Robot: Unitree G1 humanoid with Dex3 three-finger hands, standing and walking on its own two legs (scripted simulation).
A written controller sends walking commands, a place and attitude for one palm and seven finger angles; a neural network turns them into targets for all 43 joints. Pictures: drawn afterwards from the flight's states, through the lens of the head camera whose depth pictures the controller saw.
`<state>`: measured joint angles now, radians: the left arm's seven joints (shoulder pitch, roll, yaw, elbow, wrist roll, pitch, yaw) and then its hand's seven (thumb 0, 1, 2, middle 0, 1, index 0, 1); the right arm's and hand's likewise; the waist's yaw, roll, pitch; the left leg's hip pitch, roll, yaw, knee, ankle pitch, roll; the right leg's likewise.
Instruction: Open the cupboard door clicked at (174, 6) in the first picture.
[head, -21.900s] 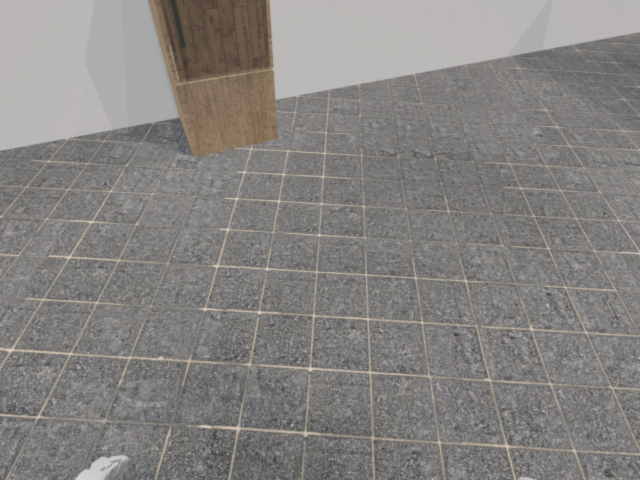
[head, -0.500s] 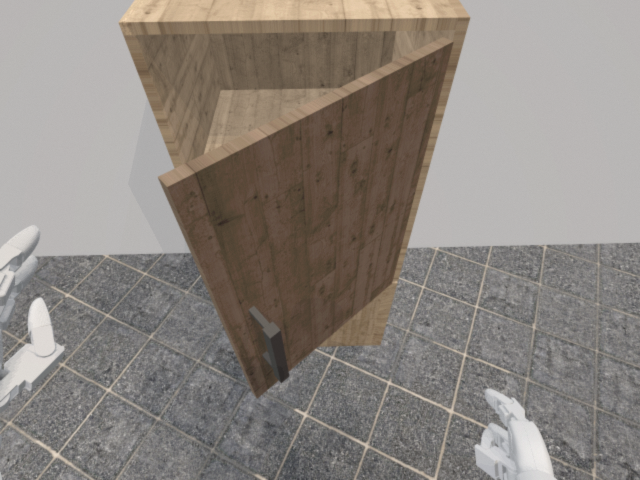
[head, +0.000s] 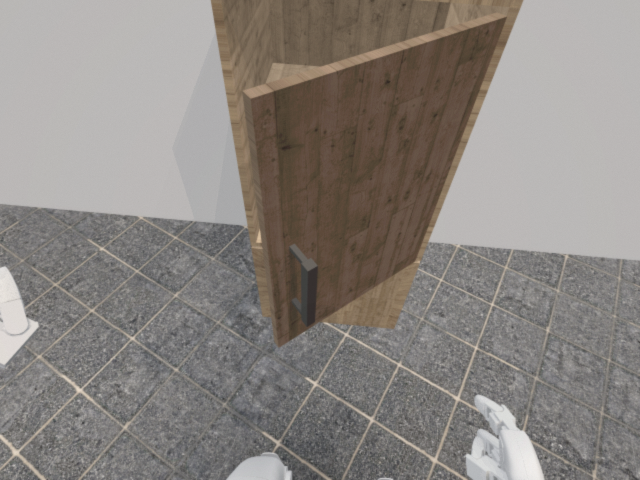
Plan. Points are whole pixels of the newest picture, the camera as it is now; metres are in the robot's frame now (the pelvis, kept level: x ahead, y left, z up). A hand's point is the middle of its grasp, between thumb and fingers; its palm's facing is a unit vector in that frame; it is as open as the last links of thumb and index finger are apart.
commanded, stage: step back with the hand held close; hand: left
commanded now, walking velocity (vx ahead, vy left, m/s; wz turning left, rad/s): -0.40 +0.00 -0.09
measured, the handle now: (302, 287) +0.43 +0.06 -0.09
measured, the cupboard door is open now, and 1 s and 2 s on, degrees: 41 41 41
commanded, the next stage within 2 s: stop stepping back and stand still in 0.30 s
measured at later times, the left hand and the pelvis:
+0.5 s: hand (38, 432) +0.12 +0.21 +0.18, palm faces +0.27 -0.83 -0.50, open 7.4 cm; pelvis -0.12 -0.02 +0.00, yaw -7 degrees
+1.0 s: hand out of the picture +0.05 +0.18 +0.18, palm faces +0.27 -0.83 -0.49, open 7.4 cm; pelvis -0.17 -0.04 +0.02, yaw -8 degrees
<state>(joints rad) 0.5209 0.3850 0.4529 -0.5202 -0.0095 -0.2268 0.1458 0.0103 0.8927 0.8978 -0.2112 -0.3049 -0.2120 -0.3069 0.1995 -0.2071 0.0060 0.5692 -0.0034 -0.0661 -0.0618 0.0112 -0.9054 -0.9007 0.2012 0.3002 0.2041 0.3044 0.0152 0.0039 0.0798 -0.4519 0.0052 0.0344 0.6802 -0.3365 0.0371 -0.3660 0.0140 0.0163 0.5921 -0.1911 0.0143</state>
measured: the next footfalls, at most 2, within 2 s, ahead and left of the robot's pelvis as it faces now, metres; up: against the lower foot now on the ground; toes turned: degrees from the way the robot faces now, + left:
right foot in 0.50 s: -0.20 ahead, -0.11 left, +0.00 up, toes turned -9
left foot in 0.66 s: -0.02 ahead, +0.07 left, +0.00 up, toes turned -6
